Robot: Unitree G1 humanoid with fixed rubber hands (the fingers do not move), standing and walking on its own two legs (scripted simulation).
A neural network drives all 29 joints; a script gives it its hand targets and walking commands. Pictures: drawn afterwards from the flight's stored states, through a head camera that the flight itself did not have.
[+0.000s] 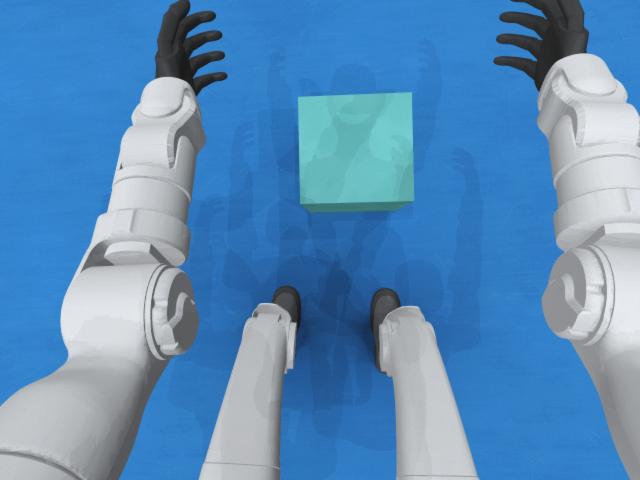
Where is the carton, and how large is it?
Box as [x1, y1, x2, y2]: [298, 92, 413, 212]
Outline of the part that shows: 411,92 298,97 300,203 310,212 395,210 413,200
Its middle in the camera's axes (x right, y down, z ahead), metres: +0.07 -0.16 +0.84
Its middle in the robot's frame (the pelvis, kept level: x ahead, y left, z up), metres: +0.52 -0.02 -0.52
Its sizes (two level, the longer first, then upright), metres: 0.210 0.200 0.250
